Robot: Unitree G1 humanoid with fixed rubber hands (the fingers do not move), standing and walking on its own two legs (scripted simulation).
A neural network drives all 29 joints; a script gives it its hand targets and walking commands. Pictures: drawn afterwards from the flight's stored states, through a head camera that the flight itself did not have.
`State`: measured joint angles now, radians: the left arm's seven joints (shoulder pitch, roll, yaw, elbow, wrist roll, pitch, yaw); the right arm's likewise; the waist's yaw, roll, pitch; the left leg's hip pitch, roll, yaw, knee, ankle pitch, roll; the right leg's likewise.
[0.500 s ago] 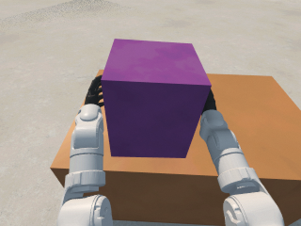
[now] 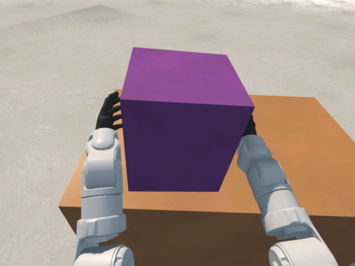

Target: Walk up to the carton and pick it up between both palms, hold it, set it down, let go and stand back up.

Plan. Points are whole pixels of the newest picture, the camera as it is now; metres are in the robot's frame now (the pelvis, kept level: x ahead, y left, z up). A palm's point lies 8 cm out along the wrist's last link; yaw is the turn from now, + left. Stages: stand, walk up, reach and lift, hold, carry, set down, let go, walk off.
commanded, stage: hold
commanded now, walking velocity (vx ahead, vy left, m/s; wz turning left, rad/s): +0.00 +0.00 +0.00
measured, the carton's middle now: (177, 122) +0.38 -0.01 +0.18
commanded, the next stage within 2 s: none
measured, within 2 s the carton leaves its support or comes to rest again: neither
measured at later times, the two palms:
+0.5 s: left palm (104, 131) +0.35 +0.14 +0.19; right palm (243, 134) +0.34 -0.16 +0.17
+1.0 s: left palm (104, 131) +0.35 +0.14 +0.19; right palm (244, 135) +0.34 -0.16 +0.17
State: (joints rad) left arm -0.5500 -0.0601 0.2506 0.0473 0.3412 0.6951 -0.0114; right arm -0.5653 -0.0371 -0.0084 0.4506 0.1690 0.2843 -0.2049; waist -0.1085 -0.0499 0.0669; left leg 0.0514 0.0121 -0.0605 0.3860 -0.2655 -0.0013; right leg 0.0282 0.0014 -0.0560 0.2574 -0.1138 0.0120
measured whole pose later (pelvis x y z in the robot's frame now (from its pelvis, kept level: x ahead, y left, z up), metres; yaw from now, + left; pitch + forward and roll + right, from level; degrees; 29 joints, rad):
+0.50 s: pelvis -0.02 -0.02 +0.00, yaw +1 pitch -10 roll -1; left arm -0.64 -0.04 0.33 0.18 0.38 0.68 -0.06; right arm -0.65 0.02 -0.07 0.55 0.09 0.30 -0.21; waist -0.08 -0.05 0.07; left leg 0.03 0.01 -0.07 0.35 -0.22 -0.02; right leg -0.01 0.00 -0.07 0.28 -0.10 -0.01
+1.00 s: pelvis -0.01 -0.01 +0.00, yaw +1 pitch -11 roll -1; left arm -0.59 -0.04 0.29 0.09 0.38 0.69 -0.06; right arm -0.59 -0.01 -0.02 0.48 0.14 0.27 -0.22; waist -0.10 -0.07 0.09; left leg 0.05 0.02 -0.08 0.37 -0.23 -0.02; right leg 0.03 0.00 -0.08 0.27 -0.11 -0.01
